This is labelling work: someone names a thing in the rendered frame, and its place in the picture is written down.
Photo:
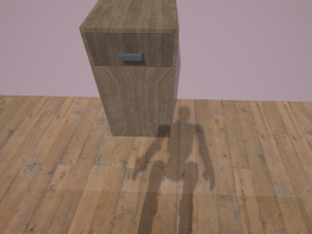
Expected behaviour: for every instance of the drawer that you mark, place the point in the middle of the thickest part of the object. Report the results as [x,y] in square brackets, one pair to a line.
[157,48]

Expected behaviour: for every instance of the cabinet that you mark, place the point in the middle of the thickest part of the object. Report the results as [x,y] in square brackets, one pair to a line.
[137,100]

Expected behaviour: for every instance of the handle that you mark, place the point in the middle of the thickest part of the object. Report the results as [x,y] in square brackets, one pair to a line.
[122,56]

